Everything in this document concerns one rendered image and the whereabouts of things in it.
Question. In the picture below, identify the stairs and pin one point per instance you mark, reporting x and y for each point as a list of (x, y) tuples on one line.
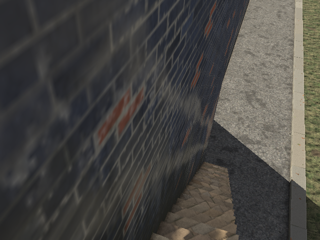
[(204, 210)]

